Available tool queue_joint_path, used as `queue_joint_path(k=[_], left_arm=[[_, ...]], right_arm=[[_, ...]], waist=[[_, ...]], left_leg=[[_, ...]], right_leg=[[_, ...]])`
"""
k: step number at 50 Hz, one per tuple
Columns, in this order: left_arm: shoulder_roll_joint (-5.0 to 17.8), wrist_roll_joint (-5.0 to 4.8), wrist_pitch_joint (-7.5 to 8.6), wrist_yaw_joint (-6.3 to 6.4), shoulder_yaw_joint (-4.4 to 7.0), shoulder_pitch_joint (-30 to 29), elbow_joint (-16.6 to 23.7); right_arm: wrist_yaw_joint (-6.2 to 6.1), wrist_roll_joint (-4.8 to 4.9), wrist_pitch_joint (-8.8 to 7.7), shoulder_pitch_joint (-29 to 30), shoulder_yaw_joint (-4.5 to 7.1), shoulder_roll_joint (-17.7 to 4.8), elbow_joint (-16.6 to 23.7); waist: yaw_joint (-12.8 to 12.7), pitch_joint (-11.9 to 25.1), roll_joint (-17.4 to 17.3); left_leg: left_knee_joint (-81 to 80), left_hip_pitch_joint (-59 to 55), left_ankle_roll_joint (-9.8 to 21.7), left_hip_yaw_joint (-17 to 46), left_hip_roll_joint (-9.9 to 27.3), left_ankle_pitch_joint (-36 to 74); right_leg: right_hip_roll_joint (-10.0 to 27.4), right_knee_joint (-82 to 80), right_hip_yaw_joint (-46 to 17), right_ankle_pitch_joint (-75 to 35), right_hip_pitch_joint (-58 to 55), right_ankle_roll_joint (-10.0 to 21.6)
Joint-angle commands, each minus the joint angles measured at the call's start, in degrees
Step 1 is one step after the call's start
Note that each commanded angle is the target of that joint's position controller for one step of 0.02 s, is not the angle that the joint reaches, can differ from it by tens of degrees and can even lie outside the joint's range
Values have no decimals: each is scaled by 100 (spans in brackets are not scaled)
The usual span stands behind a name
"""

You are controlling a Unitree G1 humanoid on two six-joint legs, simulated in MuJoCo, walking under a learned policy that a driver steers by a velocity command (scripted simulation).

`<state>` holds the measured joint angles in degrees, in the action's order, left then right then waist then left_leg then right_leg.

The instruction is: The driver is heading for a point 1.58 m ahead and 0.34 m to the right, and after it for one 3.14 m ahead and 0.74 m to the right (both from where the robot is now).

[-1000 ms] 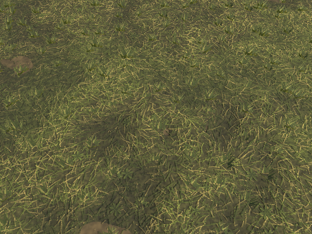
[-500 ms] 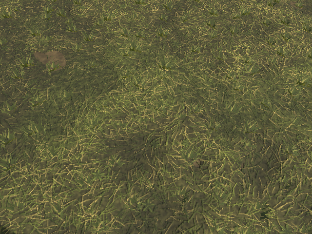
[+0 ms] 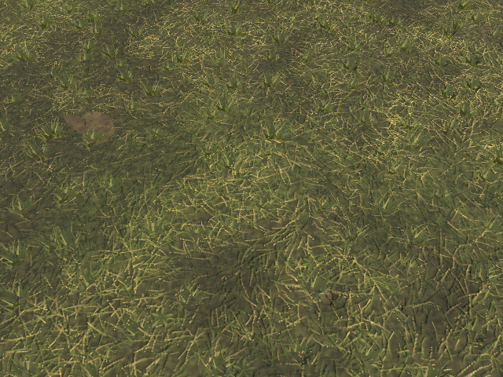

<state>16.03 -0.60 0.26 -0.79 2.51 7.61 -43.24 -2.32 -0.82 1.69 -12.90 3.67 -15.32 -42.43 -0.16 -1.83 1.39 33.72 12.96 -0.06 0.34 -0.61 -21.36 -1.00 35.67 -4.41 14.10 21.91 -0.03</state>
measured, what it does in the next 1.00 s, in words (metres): steps on the spot, turning right: left foot, then right foot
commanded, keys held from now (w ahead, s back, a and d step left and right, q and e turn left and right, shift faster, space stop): e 0.60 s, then no key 0.40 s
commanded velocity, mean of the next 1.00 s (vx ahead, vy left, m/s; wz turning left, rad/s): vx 0.00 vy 0.00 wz -0.41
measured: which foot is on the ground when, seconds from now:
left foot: down 0.00-0.14, up 0.16-0.52, down 0.54-1.00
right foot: down 0.00-0.56, up 0.58-0.88, down 0.90-1.00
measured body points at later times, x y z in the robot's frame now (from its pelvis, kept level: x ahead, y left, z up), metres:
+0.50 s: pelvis +0.00 +0.00 +0.01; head +0.04 -0.01 +0.46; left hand +0.23 +0.24 -0.08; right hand +0.09 -0.31 -0.08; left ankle +0.05 +0.14 -0.71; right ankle +0.03 -0.11 -0.73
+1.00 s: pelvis -0.01 +0.00 +0.01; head +0.00 -0.02 +0.46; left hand +0.24 +0.16 -0.09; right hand -0.02 -0.29 -0.11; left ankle +0.05 +0.13 -0.73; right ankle -0.07 -0.10 -0.73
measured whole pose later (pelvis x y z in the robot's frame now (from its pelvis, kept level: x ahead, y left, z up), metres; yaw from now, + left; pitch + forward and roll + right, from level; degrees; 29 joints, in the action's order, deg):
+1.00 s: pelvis -0.01 +0.00 +0.01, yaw -26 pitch +0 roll +0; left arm 13.6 0.9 -2.4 0.3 2.2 10.3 -39.3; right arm -0.6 -1.2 -0.7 -12.2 2.0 -14.9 -42.0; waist 1.9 -1.6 -1.7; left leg 28.8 13.7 -2.9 -0.5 3.2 -15.1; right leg -1.2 28.9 -2.1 16.5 12.6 0.7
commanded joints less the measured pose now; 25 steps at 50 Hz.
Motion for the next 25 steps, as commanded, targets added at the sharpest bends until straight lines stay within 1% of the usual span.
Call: queue_joint_path(k=[1, 2, 3, 4, 5, 6, 7, 8, 9, 10, 11, 12, 13, 14, 15, 18, 20, 23, 24, 25], left_arm=[[571, 8, 4, -12, 216, -281, 545], [532, 20, -24, -36, 229, -235, 567], [519, 17, -43, -64, 245, -199, 588], [493, 2, -54, -92, 252, -185, 607], [475, -15, -60, -113, 262, -90, 587], [556, -11, -63, -114, 304, 22, 563], [949, 10, -59, -76, 426, 113, 614], [1494, 81, -37, -79, 558, 403, 634], [1242, 138, 51, -88, 439, 790, 620], [1169, 139, 136, -74, 391, 624, 664], [1139, 74, 163, -30, 397, 378, 733], [1124, -4, 126, 27, 392, 156, 766], [1060, -24, 68, 94, 364, 30, 791], [1061, -10, 0, 124, 365, -23, 810], [1049, 6, -49, 154, 373, -3, 824], [1081, -8, -128, 233, 423, 40, 865], [1113, -9, -174, 245, 454, -22, 918], [1119, -22, -235, 213, 477, -64, 975], [1114, -42, -256, 208, 479, -88, 990], [1102, -75, -282, 213, 478, -154, 1010]], right_arm=[[-142, 30, -49, -139, 301, -943, 388], [-172, 50, -64, 12, 294, -920, 452], [-193, 73, -82, 163, 290, -920, 513], [-204, 99, -92, 253, 301, -955, 547], [-208, 128, -90, 320, 325, -1020, 559], [-205, 141, -90, 222, 347, -1049, 525], [-188, 84, -108, -16, 345, -949, 520], [-181, -2, -128, 261, 267, -738, 818], [-153, -12, -150, 496, 219, -631, 869], [-106, 70, -150, 355, 227, -685, 828], [-104, 95, -139, 295, 237, -692, 721], [-125, 53, -136, 289, 263, -761, 696], [-140, 32, -131, 296, 286, -793, 673], [-126, 48, -129, 277, 264, -698, 674], [-108, 68, -136, 265, 238, -606, 666], [-59, 93, -175, 373, 175, -470, 676], [-6, 107, -204, 426, 173, -488, 690], [84, 146, -268, 379, 218, -602, 692], [114, 153, -296, 325, 230, -612, 680], [143, 153, -325, 205, 243, -597, 640]], waist=[[113, 354, -998], [65, 355, -1143], [28, 298, -1149], [5, 245, -1062], [-49, 244, -938], [-71, 294, -761], [23, 421, 72], [-82, 574, 1475], [-383, 1039, 1257], [-256, 1068, 707], [-134, 967, 220], [-59, 814, 32], [10, 820, 120], [52, 764, 261], [48, 763, 375], [-30, 795, 519], [-65, 763, 669], [-87, 692, 860], [-61, 678, 873], [30, 669, 852]], left_leg=[[-853, -370, 917, 1226, 1490, 2374], [-847, -325, 1050, 1358, 1742, 2640], [-803, -283, 1115, 1372, 1895, 2894], [-706, -241, 1063, 1250, 1890, 3010], [-544, -104, 904, 982, 1745, 2948], [-241, 93, 666, 652, 1487, 2624], [715, 532, 258, 46, 918, 1796], [2241, 1832, -320, -438, -178, -241], [3387, 2345, -364, 442, -239, -1942], [3873, 2436, -333, 684, -101, -1760], [3917, 2444, -329, 662, -11, -1385], [3597, 2441, -352, 675, 93, -1000], [3281, 2146, -371, 652, 156, -726], [2986, 1922, -413, 538, 68, -542], [2650, 1808, -447, 477, 0, -431], [1618, 1455, -498, 484, -118, -245], [1110, 1129, -479, 489, -185, -132], [471, 795, -389, 491, -258, -11], [158, 652, -331, 476, -271, 93], [-336, 383, -249, 417, -285, 374]], right_leg=[[3, 622, 226, -298, 506, 171], [35, 875, 323, 405, 538, 177], [96, 1008, 401, 841, 576, 206], [126, 857, 484, 945, 502, 252], [89, 442, 582, 595, 188, 308], [42, -53, 487, -162, -271, 392], [427, -663, -471, -1649, -843, 649], [1518, -1274, -2624, -2662, -1596, 1663], [1995, -1531, -3315, -3078, -2164, 2122], [1956, -1411, -2922, -3088, -2145, 2020], [1705, -1326, -2492, -2841, -1959, 1770], [1553, -1362, -2219, -2566, -1734, 1577], [1342, -1435, -1981, -2234, -1473, 1422], [1134, -1511, -1842, -1999, -1247, 1347], [1021, -1560, -1769, -1824, -1208, 1319], [899, -1623, -1843, -1171, -1138, 1286], [866, -1688, -2023, -671, -923, 1258], [853, -1715, -2407, -313, -803, 1200], [830, -1673, -2508, -278, -790, 1152], [752, -1581, -2532, -230, -707, 1055]])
